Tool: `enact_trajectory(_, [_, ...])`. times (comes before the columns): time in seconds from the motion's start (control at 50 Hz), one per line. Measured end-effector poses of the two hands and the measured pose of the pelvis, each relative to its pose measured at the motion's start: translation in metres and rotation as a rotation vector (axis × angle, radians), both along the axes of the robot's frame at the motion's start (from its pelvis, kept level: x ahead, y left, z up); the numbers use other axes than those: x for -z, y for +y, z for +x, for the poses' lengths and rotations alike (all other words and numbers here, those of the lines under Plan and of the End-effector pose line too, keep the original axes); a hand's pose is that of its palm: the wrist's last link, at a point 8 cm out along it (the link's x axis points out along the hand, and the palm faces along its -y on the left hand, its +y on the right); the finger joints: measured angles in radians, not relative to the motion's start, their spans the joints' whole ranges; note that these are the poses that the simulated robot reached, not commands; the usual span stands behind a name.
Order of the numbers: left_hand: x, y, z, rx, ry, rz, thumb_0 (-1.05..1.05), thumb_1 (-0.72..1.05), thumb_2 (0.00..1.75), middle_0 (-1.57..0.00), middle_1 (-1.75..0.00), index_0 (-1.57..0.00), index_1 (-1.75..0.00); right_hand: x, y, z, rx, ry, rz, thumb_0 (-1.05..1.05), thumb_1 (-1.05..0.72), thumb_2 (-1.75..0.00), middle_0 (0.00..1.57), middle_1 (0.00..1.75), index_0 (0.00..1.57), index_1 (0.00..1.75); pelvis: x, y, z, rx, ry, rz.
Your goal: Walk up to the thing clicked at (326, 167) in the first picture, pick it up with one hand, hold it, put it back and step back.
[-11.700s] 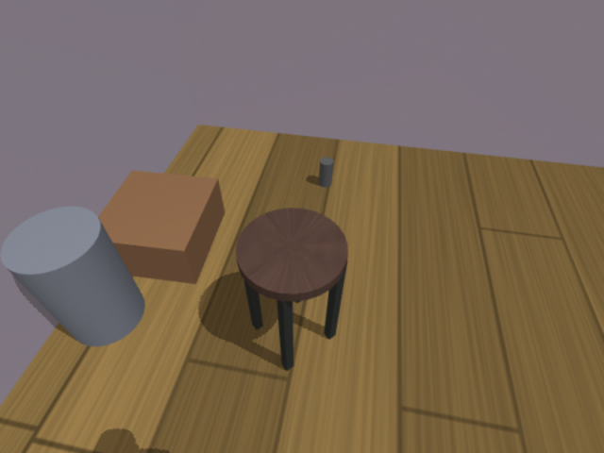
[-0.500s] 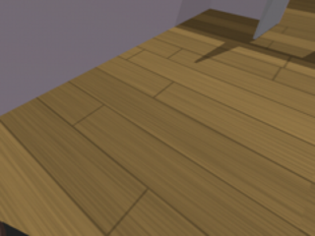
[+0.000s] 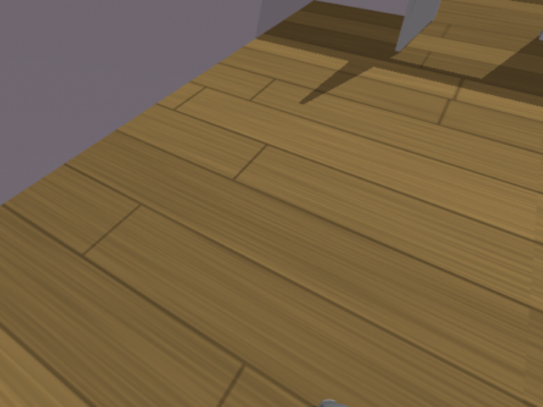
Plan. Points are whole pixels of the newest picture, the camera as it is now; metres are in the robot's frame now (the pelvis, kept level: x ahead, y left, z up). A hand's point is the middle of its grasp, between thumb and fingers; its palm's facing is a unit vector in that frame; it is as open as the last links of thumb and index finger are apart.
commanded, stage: walk up
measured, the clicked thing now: out of the picture +0.39 +1.40 -0.70
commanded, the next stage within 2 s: none
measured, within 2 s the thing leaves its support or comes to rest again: neither
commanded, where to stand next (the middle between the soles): +0.64 -0.01 m, yaw +2 degrees
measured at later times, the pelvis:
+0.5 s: pelvis +0.23 +0.01 -0.02, yaw +1 degrees
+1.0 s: pelvis +0.43 -0.06 -0.01, yaw +18 degrees
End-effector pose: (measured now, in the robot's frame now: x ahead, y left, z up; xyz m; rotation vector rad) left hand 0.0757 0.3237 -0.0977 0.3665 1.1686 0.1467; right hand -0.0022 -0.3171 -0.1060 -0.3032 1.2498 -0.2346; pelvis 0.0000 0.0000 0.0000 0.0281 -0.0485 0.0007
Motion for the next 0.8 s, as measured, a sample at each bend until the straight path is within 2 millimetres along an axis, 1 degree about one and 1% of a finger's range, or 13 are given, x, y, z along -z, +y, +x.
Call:
enact_trajectory(0.08, [0.0, -0.02, 0.07, 0.021, -0.097, 0.029, 0.01, 0.91, 0.89, -0.2, -0.3, -0.21, -0.3, 0.024, -0.014, 0.041, 0.002, 0.018, 0.017, 0.01, -0.9, -0.9, 0.21, 0.3, 0.21, 0.3, 0.015, -0.016, 0.042, -0.005, -0.006, -0.025])
enact_trajectory(0.12, [-0.005, -0.03, 0.094, 0.017, -0.154, 0.024, 0.01, 0.91, 0.89, -0.21, -0.3, -0.21, -0.3, 0.026, -0.016, 0.067, -0.012, 0.019, 0.027, 0.01, -0.9, -0.9, 0.21, 0.3, 0.2, 0.3, 0.014, -0.022, 0.058, -0.007, -0.011, -0.018])
enact_trajectory(0.16, [-0.012, -0.038, 0.11, 0.005, -0.184, 0.015, 0.01, 0.91, 0.89, -0.21, -0.3, -0.21, -0.3, 0.023, -0.017, 0.097, -0.032, -0.001, 0.034, 0.01, -0.9, -0.9, 0.21, 0.3, 0.2, 0.3, 0.009, -0.024, 0.073, -0.008, -0.014, -0.015])
enact_trajectory(0.24, [-0.019, -0.044, 0.128, -0.003, -0.173, 0.008, 0.01, 0.9, 0.89, -0.21, -0.3, -0.21, -0.3, 0.011, -0.019, 0.155, -0.072, -0.065, 0.039, 0.01, -0.9, -0.9, 0.21, 0.3, 0.2, 0.3, -0.001, -0.024, 0.107, -0.009, -0.004, -0.024])
enact_trajectory(0.32, [-0.015, -0.037, 0.139, -0.018, -0.128, 0.003, 0.01, 0.9, 0.89, -0.21, -0.3, -0.21, -0.3, -0.002, -0.018, 0.205, -0.107, -0.088, 0.023, 0.01, -0.9, -0.9, 0.21, 0.3, 0.2, 0.3, -0.004, -0.021, 0.141, -0.013, 0.009, -0.036])
enact_trajectory(0.38, [-0.007, -0.024, 0.147, -0.043, -0.091, -0.002, 0.01, 0.9, 0.89, -0.21, -0.3, -0.21, -0.3, -0.008, -0.015, 0.24, -0.133, -0.083, 0.0, 0.01, -0.9, -0.9, 0.2, 0.3, 0.2, 0.3, -0.002, -0.015, 0.169, -0.02, 0.014, -0.048])
enact_trajectory(0.44, [0.007, -0.008, 0.158, -0.067, -0.05, -0.009, 0.01, 0.9, 0.89, -0.21, -0.3, -0.21, -0.3, -0.012, -0.008, 0.279, -0.152, -0.09, -0.029, 0.01, -0.9, -0.9, 0.2, 0.3, 0.2, 0.3, 0.004, -0.004, 0.2, -0.026, 0.016, -0.058])
enact_trajectory(0.48, [0.02, 0.005, 0.169, -0.075, -0.017, -0.009, 0.01, 0.9, 0.89, -0.21, -0.3, -0.21, -0.3, -0.012, -0.001, 0.306, -0.16, -0.116, -0.055, 0.01, -0.9, -0.9, 0.2, 0.3, 0.2, 0.3, 0.013, 0.005, 0.222, -0.027, 0.014, -0.051])
enact_trajectory(0.52, [0.029, 0.012, 0.183, -0.085, 0.019, -0.007, 0.01, 0.9, 0.89, -0.21, -0.3, -0.21, -0.3, -0.014, 0.005, 0.327, -0.159, -0.151, -0.071, 0.01, -0.9, -0.9, 0.2, 0.3, 0.2, 0.3, 0.016, 0.012, 0.239, -0.02, 0.01, -0.036])
enact_trajectory(0.58, [0.03, 0.015, 0.21, -0.068, 0.047, -0.01, 0.01, 0.91, 0.89, -0.21, -0.3, -0.21, -0.3, -0.022, 0.014, 0.348, -0.131, -0.185, -0.068, 0.01, -0.9, -0.9, 0.21, 0.3, 0.2, 0.3, 0.011, 0.015, 0.262, -0.017, 0.004, -0.036])
enact_trajectory(0.66, [0.022, 0.014, 0.251, -0.051, 0.025, -0.024, 0.01, 0.91, 0.89, -0.21, -0.3, -0.21, -0.3, -0.03, 0.02, 0.365, -0.12, -0.172, -0.06, 0.01, -0.9, -0.9, 0.21, 0.3, 0.21, 0.3, 0.001, 0.015, 0.292, -0.011, 0.003, -0.028])
enact_trajectory(0.72, [0.015, 0.009, 0.283, -0.034, 0.009, -0.028, 0.01, 0.91, 0.89, -0.21, -0.3, -0.21, -0.3, -0.028, 0.017, 0.376, -0.119, -0.141, -0.05, 0.01, -0.9, -0.9, 0.21, 0.3, 0.21, 0.3, -0.002, 0.011, 0.313, -0.019, 0.002, -0.027])
enact_trajectory(0.8, [0.001, -0.002, 0.341, -0.056, -0.105, -0.026, 0.01, 0.91, 0.89, -0.21, -0.3, -0.21, -0.3, -0.023, 0.007, 0.387, -0.166, -0.01, -0.028, 0.01, -0.9, -0.9, 0.21, 0.3, 0.21, 0.3, -0.005, -0.005, 0.341, -0.122, 0.009, -0.029])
